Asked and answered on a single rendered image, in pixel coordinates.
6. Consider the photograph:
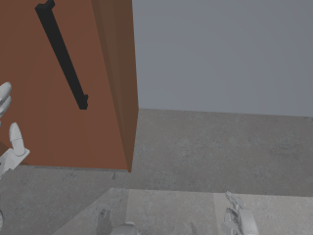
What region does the robot left hand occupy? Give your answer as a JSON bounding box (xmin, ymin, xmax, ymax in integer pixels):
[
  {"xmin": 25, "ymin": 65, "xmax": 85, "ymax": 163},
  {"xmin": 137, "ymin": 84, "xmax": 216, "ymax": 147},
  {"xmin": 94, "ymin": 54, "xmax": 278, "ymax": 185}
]
[{"xmin": 0, "ymin": 81, "xmax": 30, "ymax": 181}]

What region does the robot right hand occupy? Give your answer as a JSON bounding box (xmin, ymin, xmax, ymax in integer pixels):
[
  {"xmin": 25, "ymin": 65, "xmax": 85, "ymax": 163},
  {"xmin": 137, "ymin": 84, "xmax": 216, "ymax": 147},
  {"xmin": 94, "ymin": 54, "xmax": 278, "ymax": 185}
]
[{"xmin": 221, "ymin": 191, "xmax": 259, "ymax": 235}]

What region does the handle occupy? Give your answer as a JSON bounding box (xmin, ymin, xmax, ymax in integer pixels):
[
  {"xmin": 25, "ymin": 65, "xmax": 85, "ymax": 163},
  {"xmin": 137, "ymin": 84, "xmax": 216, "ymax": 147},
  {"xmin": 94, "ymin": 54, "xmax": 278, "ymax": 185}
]
[{"xmin": 34, "ymin": 0, "xmax": 89, "ymax": 110}]

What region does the wardrobe door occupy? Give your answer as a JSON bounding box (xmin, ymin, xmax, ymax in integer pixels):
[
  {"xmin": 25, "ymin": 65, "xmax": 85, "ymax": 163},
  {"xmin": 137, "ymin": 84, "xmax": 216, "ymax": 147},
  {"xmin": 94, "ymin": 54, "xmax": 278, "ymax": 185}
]
[
  {"xmin": 0, "ymin": 141, "xmax": 10, "ymax": 157},
  {"xmin": 0, "ymin": 0, "xmax": 128, "ymax": 169}
]

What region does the robot left thigh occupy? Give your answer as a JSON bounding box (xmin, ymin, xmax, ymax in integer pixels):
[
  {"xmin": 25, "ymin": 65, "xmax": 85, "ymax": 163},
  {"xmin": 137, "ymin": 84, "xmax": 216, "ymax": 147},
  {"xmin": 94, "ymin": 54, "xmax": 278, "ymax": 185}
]
[{"xmin": 111, "ymin": 223, "xmax": 141, "ymax": 235}]

